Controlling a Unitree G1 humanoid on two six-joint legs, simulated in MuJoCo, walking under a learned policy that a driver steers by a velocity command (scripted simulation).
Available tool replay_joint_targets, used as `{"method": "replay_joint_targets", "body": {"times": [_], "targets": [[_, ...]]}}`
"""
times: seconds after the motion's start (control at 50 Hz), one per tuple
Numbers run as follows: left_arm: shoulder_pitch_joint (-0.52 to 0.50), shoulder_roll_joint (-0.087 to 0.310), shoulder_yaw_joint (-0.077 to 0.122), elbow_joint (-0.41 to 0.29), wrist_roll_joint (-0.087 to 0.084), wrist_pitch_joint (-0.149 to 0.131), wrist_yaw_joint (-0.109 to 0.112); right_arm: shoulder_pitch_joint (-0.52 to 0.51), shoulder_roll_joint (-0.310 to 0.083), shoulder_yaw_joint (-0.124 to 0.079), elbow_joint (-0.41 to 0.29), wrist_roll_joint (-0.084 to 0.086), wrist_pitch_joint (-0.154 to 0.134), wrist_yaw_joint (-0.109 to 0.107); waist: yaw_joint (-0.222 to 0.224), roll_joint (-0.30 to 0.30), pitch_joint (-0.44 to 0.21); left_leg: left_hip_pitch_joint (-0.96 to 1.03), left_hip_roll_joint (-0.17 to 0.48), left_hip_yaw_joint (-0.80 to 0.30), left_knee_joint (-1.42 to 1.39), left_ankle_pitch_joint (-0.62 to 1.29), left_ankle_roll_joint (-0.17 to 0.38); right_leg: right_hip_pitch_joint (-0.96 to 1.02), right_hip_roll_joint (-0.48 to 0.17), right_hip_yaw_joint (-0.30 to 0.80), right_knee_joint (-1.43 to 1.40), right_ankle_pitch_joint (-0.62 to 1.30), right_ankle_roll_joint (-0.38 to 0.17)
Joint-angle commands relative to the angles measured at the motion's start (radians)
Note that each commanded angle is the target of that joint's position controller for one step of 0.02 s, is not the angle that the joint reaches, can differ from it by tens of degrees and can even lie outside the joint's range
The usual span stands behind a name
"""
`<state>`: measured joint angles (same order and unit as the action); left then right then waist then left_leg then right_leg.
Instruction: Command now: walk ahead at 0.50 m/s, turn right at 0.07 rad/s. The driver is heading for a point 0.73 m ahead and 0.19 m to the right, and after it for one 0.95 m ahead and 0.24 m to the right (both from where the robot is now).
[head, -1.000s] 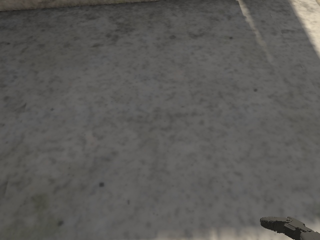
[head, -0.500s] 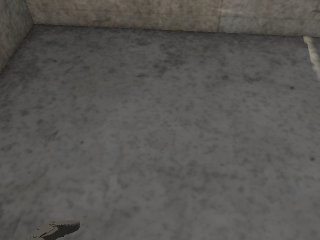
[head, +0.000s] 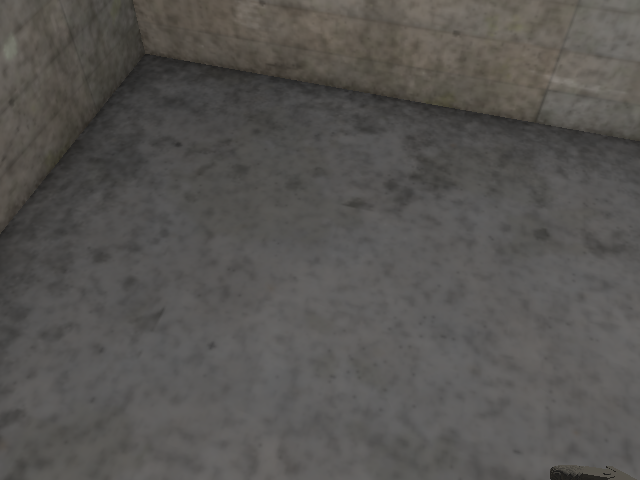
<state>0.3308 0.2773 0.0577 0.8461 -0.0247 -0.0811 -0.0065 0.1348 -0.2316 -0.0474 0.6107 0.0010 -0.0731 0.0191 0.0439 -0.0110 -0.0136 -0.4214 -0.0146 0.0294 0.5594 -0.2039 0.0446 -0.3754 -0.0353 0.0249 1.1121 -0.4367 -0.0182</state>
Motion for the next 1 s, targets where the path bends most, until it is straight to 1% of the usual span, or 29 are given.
{"method": "replay_joint_targets", "body": {"times": [0.02, 0.06, 0.1, 0.18, 0.24, 0.3, 0.34, 0.38, 0.4, 0.42, 0.44, 0.46, 0.48, 0.5, 0.52, 0.54, 0.56, 0.62, 0.68, 0.72, 0.78, 0.84, 0.88, 0.9, 0.92, 0.94, 0.96, 0.98, 1.0], "targets": [[-0.094, 0.098, 0.022, -0.11, 0.009, -0.02, 0.001, 0.143, -0.114, -0.041, -0.015, -0.008, -0.008, -0.002, -0.083, 0.09, -0.068, 0.397, 0.29, -0.375, -0.297, 0.09, 0.204, -0.423, -0.091, 0.046, 0.115, 0.127, -0.008], [-0.064, 0.066, 0.021, -0.101, 0.001, 0.008, 0.002, 0.106, -0.093, -0.037, 0.002, -0.013, -0.025, 0.001, -0.034, 0.111, -0.039, 0.285, 0.266, -0.279, -0.357, 0.146, 0.189, -0.351, -0.101, 0.061, 0.078, 0.175, 0.002], [-0.085, 0.052, 0.02, -0.106, 0.001, 0.025, 0.006, 0.114, -0.105, -0.044, 0.027, -0.016, -0.039, -0.005, -0.028, 0.093, -0.013, 0.26, 0.265, -0.194, -0.388, 0.225, 0.183, -0.37, -0.089, 0.083, 0.036, 0.235, 0.017], [-0.179, 0.032, 0.015, -0.129, 0.008, 0.027, -0.005, 0.134, -0.134, -0.055, 0.07, -0.016, -0.039, -0.023, -0.044, 0.07, 0.01, 0.291, 0.25, -0.05, -0.399, 0.306, 0.145, -0.39, -0.07, 0.088, -0.171, 0.434, 0.024], [-0.28, 0.018, 0.007, -0.16, 0.009, 0.026, -0.023, 0.159, -0.155, -0.062, 0.096, -0.008, -0.036, -0.032, -0.083, 0.066, 0.042, 0.311, 0.253, 0.02, -0.406, 0.283, 0.122, -0.352, -0.059, 0.036, -0.323, 0.528, 0.013], [-0.35, 0.018, 0.005, -0.2, 0.006, 0.029, -0.039, 0.201, -0.174, -0.073, 0.128, 0.004, -0.025, -0.036, -0.11, 0.065, 0.074, 0.402, 0.284, 0.053, -0.384, 0.283, 0.106, -0.363, -0.053, 0.006, -0.41, 0.481, -0.014], [-0.37, 0.029, 0.009, -0.226, 0.006, 0.032, -0.048, 0.205, -0.188, -0.08, 0.141, 0.013, -0.013, -0.038, -0.108, 0.077, 0.079, 0.462, 0.302, 0.076, -0.337, 0.369, 0.089, -0.352, -0.038, -0.028, -0.444, 0.385, -0.042], [-0.326, 0.059, 0.025, -0.236, 0.011, 0.036, -0.054, 0.184, -0.218, -0.089, 0.139, 0.02, -0.002, -0.045, -0.069, 0.115, 0.033, 0.486, 0.299, 0.115, -0.217, 0.688, 0.062, -0.229, 0.021, -0.097, -0.461, 0.271, -0.081], [-0.234, 0.086, 0.043, -0.218, 0.012, 0.037, -0.053, 0.17, -0.231, -0.092, 0.137, 0.024, 0.007, -0.05, -0.014, 0.124, -0.022, 0.478, 0.279, 0.142, -0.085, 0.839, 0.043, -0.096, 0.067, -0.132, -0.488, 0.254, -0.105], [-0.065, 0.14, 0.074, -0.174, 0.008, 0.038, -0.045, 0.169, -0.221, -0.086, 0.132, 0.023, 0.012, -0.055, 0.068, 0.098, -0.106, 0.399, 0.232, 0.173, 0.13, 0.853, 0.012, 0.147, 0.117, -0.138, -0.546, 0.308, -0.141], [0.092, 0.241, 0.105, -0.148, 0.007, 0.044, -0.025, 0.186, -0.173, -0.066, 0.106, -0.004, 0.006, -0.059, 0.113, -0.052, -0.21, 0.119, 0.179, 0.181, 0.475, 0.465, -0.039, 0.472, -0.052, 0.138, -0.541, 0.396, -0.212], [0.057, 0.318, 0.103, -0.163, -0.001, 0.029, -0.029, 0.284, -0.046, -0.02, 0.055, -0.026, -0.024, -0.041, -0.011, -0.269, -0.337, -0.278, -0.031, 0.013, 0.794, -0.395, -0.092, 0.759, -0.274, 0.719, -0.693, 0.203, -0.414], [0.108, 0.232, 0.085, -0.174, 0.003, 0.028, -0.027, 0.17, -0.137, -0.034, 0.051, 0.016, -0.059, -0.026, 0.081, -0.157, -0.383, -0.389, -0.002, -0.143, 0.869, -0.359, -0.072, 0.785, -0.279, 0.786, -0.8, 0.096, -0.394], [0.061, 0.183, 0.072, -0.169, 0.006, 0.022, -0.023, 0.09, -0.161, -0.039, 0.029, 0.041, -0.073, -0.022, 0.079, -0.122, -0.238, -0.455, 0.04, -0.124, 0.847, -0.264, -0.052, 0.679, -0.252, 0.64, -0.803, 0.157, -0.347], [-0.01, 0.154, 0.061, -0.185, 0.003, 0.02, -0.019, 0.063, -0.152, -0.034, 0.028, 0.02, -0.079, -0.031, 0.038, -0.02, -0.159, -0.409, 0.089, -0.121, 0.762, -0.176, -0.043, 0.519, -0.212, 0.525, -0.799, 0.249, -0.309], [-0.074, 0.124, 0.052, -0.198, 0.007, 0.021, -0.017, 0.048, -0.159, -0.042, 0.027, -0.008, -0.076, -0.04, -0.003, 0.0, -0.102, -0.335, 0.115, -0.113, 0.681, -0.133, -0.049, 0.368, -0.175, 0.437, -0.811, 0.356, -0.287], [-0.104, 0.105, 0.043, -0.214, 0.019, 0.02, -0.014, 0.062, -0.163, -0.049, 0.024, -0.014, -0.064, -0.04, -0.038, -0.018, -0.085, -0.268, 0.131, -0.119, 0.648, -0.109, -0.053, 0.277, -0.151, 0.395, -0.835, 0.419, -0.283], [-0.104, 0.116, 0.046, -0.207, 0.016, 0.012, -0.003, 0.067, -0.133, -0.044, 0.02, -0.02, -0.033, -0.043, -0.066, -0.025, -0.052, -0.235, 0.126, -0.096, 0.532, -0.069, -0.082, 0.162, -0.117, 0.322, -0.871, 0.529, -0.286], [-0.063, 0.141, 0.053, -0.184, 0.007, 0.015, 0.015, -0.04, -0.101, -0.03, -0.007, -0.026, -0.029, -0.042, -0.037, -0.032, -0.02, -0.233, 0.095, -0.08, 0.329, 0.111, -0.107, 0.115, -0.066, 0.253, -0.867, 0.562, -0.249], [-0.037, 0.136, 0.052, -0.17, 0.002, 0.021, 0.02, -0.107, -0.081, -0.021, -0.016, -0.019, -0.033, -0.032, -0.008, -0.059, -0.018, -0.185, 0.063, -0.072, 0.171, 0.232, -0.107, 0.111, -0.035, 0.222, -0.851, 0.522, -0.216], [0.022, 0.128, 0.047, -0.143, -0.001, 0.024, 0.02, -0.191, -0.083, -0.016, -0.028, -0.003, -0.044, -0.011, 0.04, -0.074, -0.007, -0.13, 0.039, -0.064, 0.039, 0.325, -0.096, 0.148, -0.061, 0.25, -0.837, 0.445, -0.206], [0.065, 0.13, 0.046, -0.123, 0.002, 0.031, 0.021, -0.234, -0.108, -0.023, -0.048, 0.001, -0.056, 0.006, 0.056, -0.076, 0.01, -0.167, 0.031, -0.073, -0.038, 0.242, -0.057, 0.283, -0.113, 0.321, -0.766, 0.462, -0.201], [0.059, 0.142, 0.051, -0.121, 0.006, 0.038, 0.024, -0.203, -0.125, -0.031, -0.047, 0.002, -0.062, 0.01, 0.034, -0.1, 0.009, -0.127, 0.019, -0.059, -0.071, 0.151, -0.024, 0.339, -0.135, 0.35, -0.719, 0.56, -0.187], [0.037, 0.144, 0.052, -0.128, 0.005, 0.04, 0.024, -0.138, -0.137, -0.039, -0.033, 0.0, -0.066, 0.007, -0.007, -0.109, -0.016, -0.032, -0.003, -0.036, -0.11, 0.14, 0.001, 0.342, -0.116, 0.336, -0.661, 0.697, -0.172], [0.011, 0.127, 0.046, -0.139, 0.006, 0.038, 0.021, -0.023, -0.166, -0.055, -0.005, -0.009, -0.07, 0.003, -0.066, -0.098, -0.091, 0.153, 0.01, -0.044, -0.117, 0.184, 0.04, 0.308, -0.066, 0.297, -0.537, 0.821, -0.146], [-0.017, 0.095, 0.03, -0.168, 0.021, 0.033, 0.018, 0.153, -0.22, -0.069, 0.014, -0.023, -0.071, -0.003, -0.147, -0.024, -0.234, 0.436, 0.157, -0.193, -0.072, 0.244, 0.117, 0.163, -0.012, 0.238, -0.285, 0.69, -0.11], [0.13, 0.039, 0.012, -0.159, 0.004, 0.02, 0.019, 0.272, -0.285, -0.09, 0.057, -0.028, -0.061, 0.0, -0.12, 0.266, -0.361, 0.788, 0.365, -0.615, -0.123, 0.084, 0.294, -0.206, 0.149, 0.137, 0.084, 0.17, -0.025], [0.129, 0.09, 0.014, -0.151, 0.002, 0.009, 0.015, 0.284, -0.205, -0.071, 0.065, 0.006, -0.054, 0.003, -0.129, 0.28, -0.333, 0.795, 0.407, -0.792, -0.22, -0.098, 0.302, -0.355, 0.124, 0.177, 0.193, -0.128, -0.016], [0.022, 0.14, 0.028, -0.169, -0.007, 0.006, 0.01, 0.221, -0.154, -0.056, 0.056, 0.015, -0.045, -0.004, -0.141, 0.168, -0.173, 0.667, 0.375, -0.665, -0.241, -0.173, 0.258, -0.424, 0.069, 0.166, 0.241, -0.051, -0.012]]}}
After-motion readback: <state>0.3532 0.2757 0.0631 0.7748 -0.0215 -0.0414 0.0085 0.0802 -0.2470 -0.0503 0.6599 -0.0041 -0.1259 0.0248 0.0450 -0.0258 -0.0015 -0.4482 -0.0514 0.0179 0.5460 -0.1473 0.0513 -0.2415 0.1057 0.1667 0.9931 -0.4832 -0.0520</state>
